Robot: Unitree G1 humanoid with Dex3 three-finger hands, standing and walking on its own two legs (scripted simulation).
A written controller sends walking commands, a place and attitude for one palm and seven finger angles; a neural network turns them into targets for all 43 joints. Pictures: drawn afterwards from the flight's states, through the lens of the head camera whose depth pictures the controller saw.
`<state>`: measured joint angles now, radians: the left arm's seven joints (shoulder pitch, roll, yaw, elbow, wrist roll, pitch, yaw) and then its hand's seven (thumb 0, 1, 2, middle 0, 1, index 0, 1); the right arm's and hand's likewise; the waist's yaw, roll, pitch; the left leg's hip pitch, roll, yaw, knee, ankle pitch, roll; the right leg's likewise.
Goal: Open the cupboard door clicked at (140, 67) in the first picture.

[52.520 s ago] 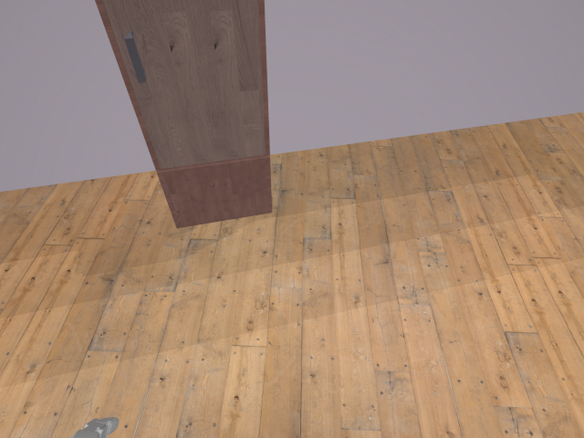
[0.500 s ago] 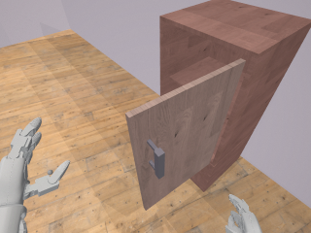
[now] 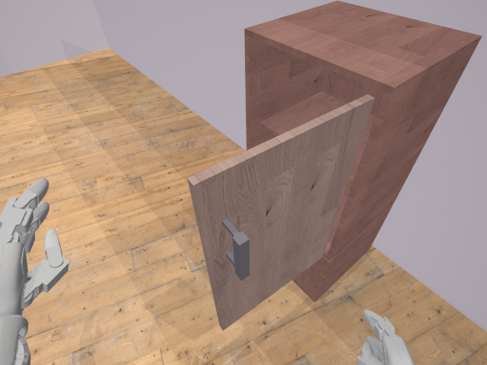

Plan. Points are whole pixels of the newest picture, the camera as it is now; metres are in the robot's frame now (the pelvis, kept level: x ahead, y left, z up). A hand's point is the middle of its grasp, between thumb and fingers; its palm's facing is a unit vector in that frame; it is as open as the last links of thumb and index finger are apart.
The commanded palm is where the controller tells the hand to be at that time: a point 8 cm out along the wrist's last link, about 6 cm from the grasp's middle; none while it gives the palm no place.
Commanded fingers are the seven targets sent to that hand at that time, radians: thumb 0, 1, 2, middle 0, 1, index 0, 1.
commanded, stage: draw the hand back to the body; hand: left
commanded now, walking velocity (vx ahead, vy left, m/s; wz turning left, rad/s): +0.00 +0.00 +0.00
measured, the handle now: (235, 249) +0.31 +0.06 +0.02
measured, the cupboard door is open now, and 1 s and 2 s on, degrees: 86 86 86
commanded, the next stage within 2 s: step back with the hand held close in 0.02 s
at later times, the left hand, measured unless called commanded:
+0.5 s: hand (56, 278) +0.17 +0.25 +0.15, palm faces +0.32 -0.78 -0.53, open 7.4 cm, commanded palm +0.10 +0.30 +0.17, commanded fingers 0.00 0.90 0.90 -0.20 -0.30 -0.20 -0.30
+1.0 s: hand out of the picture +0.08 +0.27 +0.17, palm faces +0.48 -0.74 -0.48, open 7.4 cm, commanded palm +0.01 +0.31 +0.17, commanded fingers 0.00 0.90 0.90 -0.20 -0.30 -0.20 -0.30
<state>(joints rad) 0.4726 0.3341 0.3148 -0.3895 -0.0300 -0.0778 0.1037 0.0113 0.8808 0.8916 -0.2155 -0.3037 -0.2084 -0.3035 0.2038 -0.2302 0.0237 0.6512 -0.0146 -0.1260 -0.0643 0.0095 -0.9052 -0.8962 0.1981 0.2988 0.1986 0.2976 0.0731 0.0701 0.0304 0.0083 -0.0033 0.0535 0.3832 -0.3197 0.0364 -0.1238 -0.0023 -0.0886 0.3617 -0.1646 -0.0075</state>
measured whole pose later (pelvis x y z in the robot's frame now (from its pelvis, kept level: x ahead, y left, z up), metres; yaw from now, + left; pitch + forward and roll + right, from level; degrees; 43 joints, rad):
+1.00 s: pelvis -0.11 +0.00 -0.01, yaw +2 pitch +0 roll -2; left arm 0.51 0.41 0.44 -0.51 0.02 -0.23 0.16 0.01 0.89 0.90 -0.22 -0.30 -0.21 -0.30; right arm 0.25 -0.19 0.00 0.58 -0.01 -0.11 -0.09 0.01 -0.90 -0.90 0.20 0.30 0.20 0.30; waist -0.01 0.00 0.01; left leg -0.36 -0.02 0.03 0.60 -0.24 0.06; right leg -0.39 0.03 0.02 0.78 -0.31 0.01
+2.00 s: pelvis -0.32 -0.01 -0.01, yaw +0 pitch +2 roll +0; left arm 0.51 0.40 0.40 -0.45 -0.03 -0.18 0.15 0.01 0.89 0.90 -0.22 -0.30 -0.21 -0.30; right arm 0.32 -0.26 0.00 0.69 0.00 -0.14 -0.11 0.01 -0.90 -0.90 0.20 0.30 0.20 0.30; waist -0.01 -0.05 -0.11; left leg -0.31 0.04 0.07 0.58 -0.28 0.03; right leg -0.14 0.01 -0.06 0.49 -0.38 -0.03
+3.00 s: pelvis -0.38 +0.00 +0.00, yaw +3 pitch -1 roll -1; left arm 0.29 0.23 0.02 1.06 0.01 0.03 0.01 -0.01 0.94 0.90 -0.21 -0.30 -0.20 -0.30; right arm 0.30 -0.20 -0.02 1.09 -0.02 0.04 -0.01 0.00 -0.91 -0.90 0.20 0.30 0.20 0.30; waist -0.01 0.03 0.08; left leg -0.29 -0.01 -0.02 0.46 -0.15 0.01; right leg -0.22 0.02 0.00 0.45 -0.22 -0.01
